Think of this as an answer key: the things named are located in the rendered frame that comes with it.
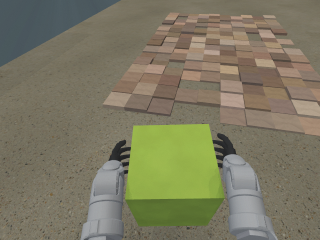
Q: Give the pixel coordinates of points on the robot right forearm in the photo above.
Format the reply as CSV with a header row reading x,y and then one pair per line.
x,y
248,219

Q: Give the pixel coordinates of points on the robot left hand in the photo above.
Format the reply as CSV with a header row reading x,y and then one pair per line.
x,y
116,154

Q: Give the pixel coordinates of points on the carton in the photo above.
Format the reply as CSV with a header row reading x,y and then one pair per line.
x,y
173,175

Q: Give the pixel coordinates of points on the robot right hand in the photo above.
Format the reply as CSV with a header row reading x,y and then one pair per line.
x,y
226,150

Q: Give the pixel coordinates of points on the robot left forearm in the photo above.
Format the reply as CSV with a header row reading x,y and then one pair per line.
x,y
104,219

